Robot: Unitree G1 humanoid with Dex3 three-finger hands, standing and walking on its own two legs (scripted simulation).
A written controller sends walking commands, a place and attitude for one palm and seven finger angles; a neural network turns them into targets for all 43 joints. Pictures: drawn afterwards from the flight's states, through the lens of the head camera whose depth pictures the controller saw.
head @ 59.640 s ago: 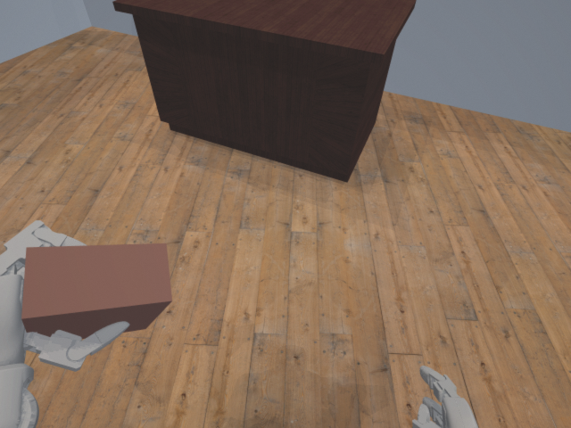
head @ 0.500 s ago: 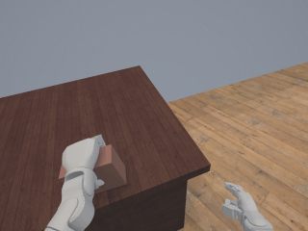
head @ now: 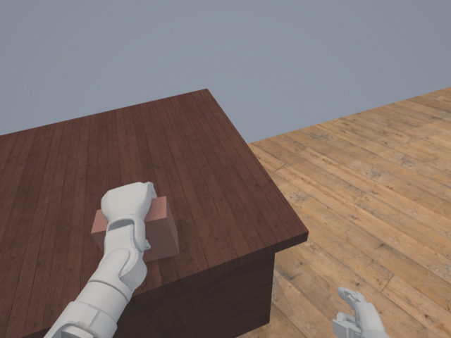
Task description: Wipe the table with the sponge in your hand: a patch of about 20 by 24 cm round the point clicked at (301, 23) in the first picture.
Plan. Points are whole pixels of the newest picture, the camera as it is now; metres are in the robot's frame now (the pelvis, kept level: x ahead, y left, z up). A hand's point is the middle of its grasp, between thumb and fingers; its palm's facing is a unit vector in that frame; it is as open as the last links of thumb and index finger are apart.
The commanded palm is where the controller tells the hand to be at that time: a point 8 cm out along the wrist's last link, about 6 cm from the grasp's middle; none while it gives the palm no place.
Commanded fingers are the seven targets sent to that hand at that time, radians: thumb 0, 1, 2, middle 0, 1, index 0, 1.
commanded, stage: wipe forward along the middle lane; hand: left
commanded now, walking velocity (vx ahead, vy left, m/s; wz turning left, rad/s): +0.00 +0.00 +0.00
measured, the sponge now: (142, 238) +0.31 +0.22 +0.00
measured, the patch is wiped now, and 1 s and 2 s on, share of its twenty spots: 1.00 1.00 1.00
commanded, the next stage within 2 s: slide back across to the first lane in 1.08 s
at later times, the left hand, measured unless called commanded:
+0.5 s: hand (133, 200) +0.37 +0.25 +0.06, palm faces -0.09 -0.04 -1.00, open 10.0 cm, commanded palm +0.35 +0.27 +0.09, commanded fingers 0.00 0.10 1.30 -1.20 -1.60 -1.20 -1.60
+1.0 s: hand (129, 186) +0.41 +0.27 +0.06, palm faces -0.10 -0.03 -0.99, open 10.0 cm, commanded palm +0.39 +0.29 +0.09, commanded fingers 0.00 0.10 1.30 -1.20 -1.60 -1.20 -1.60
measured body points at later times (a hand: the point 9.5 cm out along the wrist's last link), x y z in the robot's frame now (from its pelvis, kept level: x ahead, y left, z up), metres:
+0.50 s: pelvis -0.01 -0.01 -0.01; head -0.01 -0.05 +0.44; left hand +0.37 +0.25 +0.11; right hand +0.13 -0.26 -0.14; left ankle +0.01 +0.14 -0.74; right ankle +0.01 -0.06 -0.74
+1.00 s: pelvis -0.01 -0.01 -0.01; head +0.02 -0.03 +0.44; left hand +0.41 +0.27 +0.11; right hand +0.10 -0.27 -0.14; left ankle +0.01 +0.14 -0.74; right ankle +0.01 -0.06 -0.74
